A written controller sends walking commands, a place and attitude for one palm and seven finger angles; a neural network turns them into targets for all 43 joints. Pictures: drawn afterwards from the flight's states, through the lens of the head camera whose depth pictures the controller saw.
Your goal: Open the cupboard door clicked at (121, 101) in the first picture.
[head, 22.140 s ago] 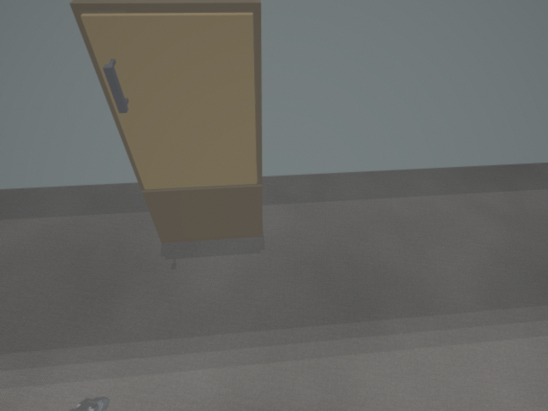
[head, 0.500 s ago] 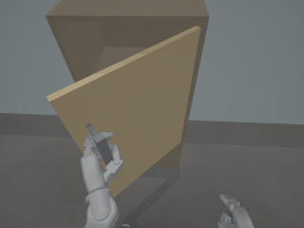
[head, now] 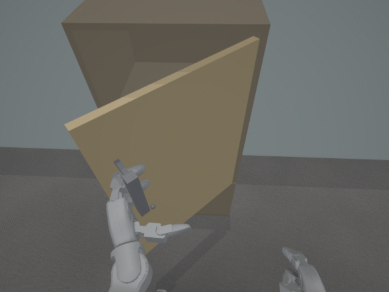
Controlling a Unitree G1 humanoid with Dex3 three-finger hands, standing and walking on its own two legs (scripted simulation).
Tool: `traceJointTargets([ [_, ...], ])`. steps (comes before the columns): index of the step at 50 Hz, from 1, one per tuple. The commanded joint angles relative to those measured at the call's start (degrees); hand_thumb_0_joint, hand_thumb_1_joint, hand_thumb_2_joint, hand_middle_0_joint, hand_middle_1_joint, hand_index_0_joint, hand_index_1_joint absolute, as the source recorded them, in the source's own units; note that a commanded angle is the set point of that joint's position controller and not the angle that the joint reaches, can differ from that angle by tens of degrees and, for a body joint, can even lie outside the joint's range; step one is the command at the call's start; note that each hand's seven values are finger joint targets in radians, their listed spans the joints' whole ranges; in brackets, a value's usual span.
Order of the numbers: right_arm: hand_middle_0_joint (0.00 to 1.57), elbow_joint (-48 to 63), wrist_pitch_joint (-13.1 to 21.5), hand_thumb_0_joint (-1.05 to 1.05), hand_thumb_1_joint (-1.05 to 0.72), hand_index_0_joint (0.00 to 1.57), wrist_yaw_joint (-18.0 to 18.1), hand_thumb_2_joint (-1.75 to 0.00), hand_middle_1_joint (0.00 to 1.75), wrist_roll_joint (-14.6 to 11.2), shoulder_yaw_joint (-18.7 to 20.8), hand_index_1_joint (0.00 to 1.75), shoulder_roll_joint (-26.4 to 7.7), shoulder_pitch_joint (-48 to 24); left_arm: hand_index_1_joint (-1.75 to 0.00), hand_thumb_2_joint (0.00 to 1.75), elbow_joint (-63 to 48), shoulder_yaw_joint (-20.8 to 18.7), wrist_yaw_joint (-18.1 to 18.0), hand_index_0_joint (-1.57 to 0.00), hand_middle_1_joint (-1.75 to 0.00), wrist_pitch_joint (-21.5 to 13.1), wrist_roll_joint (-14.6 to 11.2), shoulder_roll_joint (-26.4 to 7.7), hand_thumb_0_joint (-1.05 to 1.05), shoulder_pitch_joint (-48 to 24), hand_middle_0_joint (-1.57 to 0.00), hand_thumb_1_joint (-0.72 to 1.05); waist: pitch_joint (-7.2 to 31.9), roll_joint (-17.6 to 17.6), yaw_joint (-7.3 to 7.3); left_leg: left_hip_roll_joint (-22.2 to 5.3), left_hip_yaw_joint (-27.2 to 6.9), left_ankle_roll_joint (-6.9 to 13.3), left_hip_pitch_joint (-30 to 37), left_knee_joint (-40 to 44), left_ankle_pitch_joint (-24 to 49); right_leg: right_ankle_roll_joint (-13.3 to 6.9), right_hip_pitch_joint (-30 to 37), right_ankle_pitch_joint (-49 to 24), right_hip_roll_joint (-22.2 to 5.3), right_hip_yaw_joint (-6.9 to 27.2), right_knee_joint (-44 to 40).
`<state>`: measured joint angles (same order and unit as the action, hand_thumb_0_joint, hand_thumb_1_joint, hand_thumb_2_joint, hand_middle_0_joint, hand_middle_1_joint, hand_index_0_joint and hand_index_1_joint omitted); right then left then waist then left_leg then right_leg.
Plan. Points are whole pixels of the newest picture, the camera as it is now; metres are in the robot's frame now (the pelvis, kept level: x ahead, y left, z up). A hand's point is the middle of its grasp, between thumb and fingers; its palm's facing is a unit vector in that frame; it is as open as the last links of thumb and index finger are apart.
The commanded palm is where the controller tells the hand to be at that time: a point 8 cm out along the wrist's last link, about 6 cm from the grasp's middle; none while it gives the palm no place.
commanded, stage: open thumb and fingers to let go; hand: left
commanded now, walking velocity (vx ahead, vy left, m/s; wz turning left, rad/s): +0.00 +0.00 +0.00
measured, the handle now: (131, 188) +0.30 +0.14 +0.07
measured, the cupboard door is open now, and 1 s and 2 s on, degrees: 44 46 45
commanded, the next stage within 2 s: slide the hand sideways off the handle in 0.18 s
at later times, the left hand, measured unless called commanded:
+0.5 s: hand (144, 224) +0.24 +0.11 +0.06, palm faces -0.16 -0.99 -0.03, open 16.0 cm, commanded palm +0.22 +0.15 +0.06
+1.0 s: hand (132, 238) +0.21 +0.12 +0.06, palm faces -0.08 -1.00 -0.01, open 16.0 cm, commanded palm +0.18 +0.19 +0.06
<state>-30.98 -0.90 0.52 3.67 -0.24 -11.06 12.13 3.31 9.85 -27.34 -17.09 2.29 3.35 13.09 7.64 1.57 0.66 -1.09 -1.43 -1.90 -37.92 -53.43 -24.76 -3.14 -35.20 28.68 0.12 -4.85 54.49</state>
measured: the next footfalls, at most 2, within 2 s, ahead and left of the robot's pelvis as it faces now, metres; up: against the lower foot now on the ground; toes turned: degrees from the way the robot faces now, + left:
none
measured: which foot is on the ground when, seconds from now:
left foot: down 0.00-1.00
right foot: down 0.00-1.00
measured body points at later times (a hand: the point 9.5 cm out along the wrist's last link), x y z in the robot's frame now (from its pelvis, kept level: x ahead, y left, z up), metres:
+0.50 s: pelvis -0.01 +0.03 -0.01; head +0.02 +0.03 +0.44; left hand +0.24 +0.16 +0.06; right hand +0.16 -0.19 -0.09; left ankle +0.02 +0.14 -0.69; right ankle -0.01 -0.08 -0.69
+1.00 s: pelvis +0.00 +0.03 -0.01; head +0.03 +0.03 +0.44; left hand +0.21 +0.18 +0.06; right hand +0.17 -0.19 -0.08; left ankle +0.02 +0.14 -0.69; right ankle -0.01 -0.08 -0.69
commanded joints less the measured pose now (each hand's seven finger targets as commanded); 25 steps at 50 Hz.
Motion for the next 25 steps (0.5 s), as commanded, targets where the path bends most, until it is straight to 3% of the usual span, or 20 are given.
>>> traceJointTargets([
  [1, 0.20, 9.55, 2.71, 0.00, -0.90, 0.20, 0.05, -0.90, 0.30, -0.05, 1.58, 0.30, -4.68, -5.08, -0.65, 0.30, -12.32, -0.67, -2.28, -0.21, -0.65, -3.21, 1.41, 1.29, 0.00, -9.62, -0.21, -0.50, 8.82, -5.16, -0.12, 1.95, 0.68, 2.97, 4.90, 4.55, 9.43, 2.45, 4.53, -16.60, -1.25, 4.41, -11.05],
  [4, 0.20, 9.63, 2.34, 0.00, -0.90, 0.20, -0.06, -0.90, 0.30, -0.04, 1.49, 0.30, -4.59, -4.96, -0.50, 0.30, -11.41, -1.37, -2.91, -0.18, -0.50, -2.47, 1.98, 0.80, 0.00, -7.92, -0.18, -0.50, 9.37, -5.68, -0.64, 1.82, 0.62, 2.92, 4.94, 4.74, 10.36, 2.11, 4.96, -17.18, -0.86, 3.85, -10.47],
  [5, 0.20, 10.07, 2.24, 0.00, -0.90, 0.20, -0.14, -0.90, 0.30, 0.02, 1.45, 0.30, -4.61, -5.12, -0.45, 0.30, -12.88, -0.43, -3.06, -0.18, -0.45, -2.28, 2.32, 1.53, 0.00, -8.33, -0.18, -0.50, 10.30, -4.24, -0.82, 1.77, 0.69, 2.88, 5.49, 4.83, 11.18, 1.87, 5.03, -17.61, -0.64, 3.39, -9.83],
  [8, 0.20, 10.19, 2.20, 0.00, -0.90, 0.20, -0.21, -0.90, 0.30, -0.15, 1.15, 0.30, -4.64, -5.33, -0.30, 0.30, -12.16, 1.84, -3.45, -0.15, -0.30, -1.12, 2.48, 3.61, 0.00, -10.07, -0.15, -0.50, 8.13, -3.91, 0.07, 1.56, 0.21, 2.89, 5.51, 5.12, 9.95, 1.72, 3.30, -15.07, -0.26, 2.56, -10.05],
  [10, 0.20, 10.21, 2.10, 0.00, -0.90, 0.20, -0.26, -0.90, 0.30, -0.15, 1.12, 0.30, -4.66, -6.02, -0.30, 0.30, -12.90, 2.20, -3.93, -0.15, -0.30, -0.69, 2.49, 4.16, 0.00, -11.34, -0.15, -0.50, 8.99, -2.81, -0.10, 1.53, 0.03, 2.79, 5.97, 5.17, 9.38, 1.52, 2.58, -13.56, -0.10, 2.13, -9.59],
  [13, 0.20, 10.00, 1.95, 0.00, -0.90, 0.20, -0.16, -0.90, 0.30, -0.17, 0.99, 0.30, -4.70, -5.95, -0.30, 0.30, -11.56, 1.96, -4.63, -0.15, -0.30, 0.42, 3.01, 4.05, 0.00, -11.93, -0.15, -0.50, 8.49, -4.87, 0.12, 1.28, -0.57, 2.70, 5.48, 5.46, 8.93, 1.40, 2.20, -12.17, 0.16, 1.47, -9.39],
  [14, 0.20, 9.91, 1.82, 0.00, -0.90, 0.20, -0.18, -0.90, 0.30, -0.16, 0.91, 0.30, -4.71, -6.56, -0.30, 0.30, -11.72, 2.50, -4.74, -0.15, -0.30, 0.63, 3.07, 4.74, 0.00, -13.17, -0.15, -0.50, 8.63, -3.66, 0.13, 1.31, -0.51, 2.70, 5.72, 5.41, 8.56, 1.38, 1.50, -11.57, 0.14, 1.43, -9.23],
  [15, 0.20, 8.31, 1.90, 0.00, -0.90, 0.20, -0.44, -0.90, 0.30, -0.66, 0.92, 0.30, -7.24, -2.23, -0.30, 0.30, -11.55, 11.98, 6.87, -0.15, -0.30, -2.04, 8.94, -2.99, 0.00, -13.71, -0.15, -0.50, 6.05, -6.22, 5.40, 1.29, -0.29, 3.64, 6.14, 3.84, 9.09, 1.88, -2.18, -15.18, -0.43, 3.44, -8.50],
  [16, 0.20, 9.40, 2.05, 0.00, -0.90, 0.20, -0.11, -0.90, 0.30, -1.01, 1.40, 0.30, -6.68, -1.95, -0.30, 0.30, -13.98, 6.97, 13.30, -0.15, -0.30, -4.60, 6.79, -7.08, 0.00, -15.71, -0.15, -0.50, 8.62, -4.48, 3.30, 1.43, -0.28, 3.91, 5.35, 3.37, 9.31, 1.44, -0.37, -16.74, -0.67, 3.58, -7.90],
  [17, 0.20, 9.73, 1.99, 0.00, -0.90, 0.20, 0.34, -0.90, 0.30, -1.19, 1.42, 0.30, -6.82, -2.24, -0.30, 0.30, -14.41, 5.41, 17.27, -0.15, -0.30, -6.16, 5.94, -9.76, 0.00, -15.03, -0.15, -0.50, 10.55, -3.44, 2.25, 1.61, -0.11, 4.05, 5.75, 3.40, 9.84, 1.19, 1.32, -17.96, -0.69, 4.15, -7.47],
  [18, 0.20, 10.18, 2.15, 0.00, -0.90, 0.20, 0.55, -0.90, 0.30, -1.49, 1.41, 0.30, -6.94, -2.07, -0.30, 0.30, -15.42, 6.16, 20.57, -0.15, -0.30, -6.76, 4.85, -9.65, 0.00, -15.01, -0.15, -0.50, 12.15, -2.34, 2.27, 1.53, -0.28, 4.06, 6.56, 3.52, 10.64, 1.04, 2.20, -18.71, -0.72, 4.13, -7.02],
  [20, 0.20, 11.75, 3.35, 0.00, -0.90, 0.20, 0.65, -0.90, 0.30, -2.74, 1.15, 0.30, -6.80, -2.30, -0.30, 0.30, -16.41, 8.07, 27.94, -0.15, -0.30, -7.09, 0.21, -7.45, 0.00, -12.22, -0.15, -0.50, 11.45, -0.99, 2.44, 1.57, -0.38, 3.89, 7.86, 4.10, 9.54, 1.07, 1.62, -16.76, -0.41, 3.57, -7.59],
  [22, 0.20, 13.39, 4.46, 0.00, -0.90, 0.20, 1.11, -0.90, 0.30, -4.08, 0.76, 0.30, -6.61, -3.15, -0.30, 0.30, -17.63, 7.59, 31.00, -0.15, -0.30, -5.10, -6.73, -3.91, 0.00, -10.34, -0.15, -0.50, 10.63, -1.49, 1.89, 1.51, -0.91, 3.65, 8.81, 5.47, 7.60, 1.25, 2.20, -13.88, 0.39, 2.39, -8.98],
  [23, 0.20, 14.33, 5.18, 0.00, -0.90, 0.20, 1.08, -0.90, 0.30, -4.66, 0.54, 0.30, -6.55, -4.13, -0.30, 0.30, -18.06, 6.42, 31.17, -0.15, -0.30, -3.83, -9.39, -2.88, 0.00, -7.68, -0.15, -0.50, 10.23, -0.69, 0.77, 1.43, -1.30, 3.35, 9.22, 6.56, 7.09, 1.06, 2.75, -12.42, 0.68, 1.64, -9.27],
  [25, 0.20, 14.71, 5.85, 0.00, -0.90, 0.20, 1.15, -0.90, 0.30, -4.81, 0.54, 0.30, -6.81, -3.97, -0.30, 0.30, -18.02, 3.30, 28.98, -0.15, -0.30, -1.85, -11.34, -3.31, 0.00, -3.76, -0.15, -0.50, 8.33, -3.44, 0.00, 1.28, -1.77, 2.94, 8.28, 7.55, 5.79, 1.39, 2.44, -10.69, 0.91, 0.45, -9.38],
])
